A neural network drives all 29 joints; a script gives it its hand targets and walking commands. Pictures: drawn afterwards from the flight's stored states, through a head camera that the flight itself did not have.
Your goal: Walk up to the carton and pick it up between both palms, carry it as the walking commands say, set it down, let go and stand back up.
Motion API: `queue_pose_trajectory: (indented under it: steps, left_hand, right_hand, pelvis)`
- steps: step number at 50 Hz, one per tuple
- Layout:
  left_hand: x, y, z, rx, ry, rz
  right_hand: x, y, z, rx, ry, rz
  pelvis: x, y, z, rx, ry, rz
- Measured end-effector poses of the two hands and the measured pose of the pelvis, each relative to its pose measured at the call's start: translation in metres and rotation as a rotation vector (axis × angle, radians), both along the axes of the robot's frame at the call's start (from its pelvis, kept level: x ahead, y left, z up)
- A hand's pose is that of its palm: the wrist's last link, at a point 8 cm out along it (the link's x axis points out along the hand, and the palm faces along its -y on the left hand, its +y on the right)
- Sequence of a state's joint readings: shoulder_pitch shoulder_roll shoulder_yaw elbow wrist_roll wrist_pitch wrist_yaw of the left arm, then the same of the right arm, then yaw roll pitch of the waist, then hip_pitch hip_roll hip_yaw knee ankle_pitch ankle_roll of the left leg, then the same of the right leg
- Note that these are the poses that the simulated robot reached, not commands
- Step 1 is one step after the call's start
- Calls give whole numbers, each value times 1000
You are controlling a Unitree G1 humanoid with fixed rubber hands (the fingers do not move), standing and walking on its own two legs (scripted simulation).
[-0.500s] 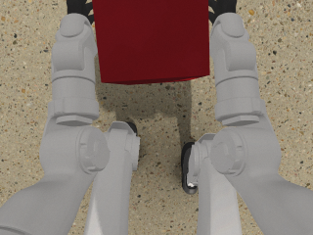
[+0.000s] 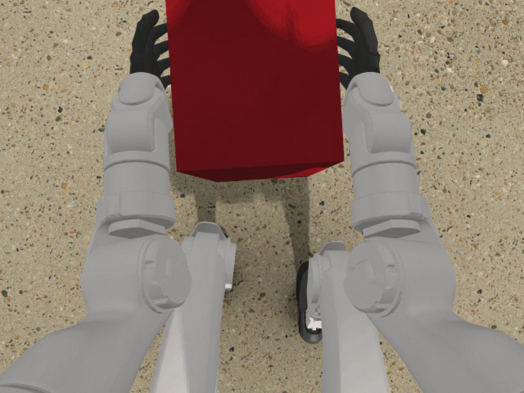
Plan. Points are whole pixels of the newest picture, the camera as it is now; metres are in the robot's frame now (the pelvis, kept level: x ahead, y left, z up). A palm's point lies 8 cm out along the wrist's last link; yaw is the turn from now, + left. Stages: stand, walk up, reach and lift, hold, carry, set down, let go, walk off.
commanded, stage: reach and lift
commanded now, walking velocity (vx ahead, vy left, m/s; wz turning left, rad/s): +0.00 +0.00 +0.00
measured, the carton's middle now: (256, 96) +0.51 +0.08 -0.15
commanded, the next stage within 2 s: none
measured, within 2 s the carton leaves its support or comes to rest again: neither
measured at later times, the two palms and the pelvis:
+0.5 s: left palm (130, 70) +0.47 +0.21 +0.00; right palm (390, 67) +0.51 -0.06 +0.00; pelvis +0.01 +0.00 +0.05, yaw +1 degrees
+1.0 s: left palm (103, 58) +0.45 +0.20 +0.07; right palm (438, 56) +0.49 -0.07 +0.07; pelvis +0.03 +0.00 +0.11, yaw +1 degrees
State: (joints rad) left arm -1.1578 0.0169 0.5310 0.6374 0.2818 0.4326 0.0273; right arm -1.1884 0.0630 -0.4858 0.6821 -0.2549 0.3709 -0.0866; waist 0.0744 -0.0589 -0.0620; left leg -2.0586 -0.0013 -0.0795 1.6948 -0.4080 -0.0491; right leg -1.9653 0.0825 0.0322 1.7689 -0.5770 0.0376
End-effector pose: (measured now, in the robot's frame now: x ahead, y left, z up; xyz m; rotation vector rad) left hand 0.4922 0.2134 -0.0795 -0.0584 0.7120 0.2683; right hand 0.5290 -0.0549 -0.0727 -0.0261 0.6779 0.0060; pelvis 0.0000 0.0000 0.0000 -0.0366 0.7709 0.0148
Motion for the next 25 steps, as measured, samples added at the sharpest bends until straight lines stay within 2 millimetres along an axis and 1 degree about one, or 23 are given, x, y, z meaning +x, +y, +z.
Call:
queue_pose_trajectory:
  steps: [11, 25]
  left_hand:
    - [-9, -3, 31, -3, -6, 4]
    - [-21, -7, 75, -3, -3, 4]
  right_hand:
    - [-8, -3, 32, -1, -6, 4]
    - [-20, -7, 75, 1, -2, 3]
  pelvis:
    - [3, -1, 20, 2, -21, 4]
    - [12, -2, 52, 8, -53, 8]
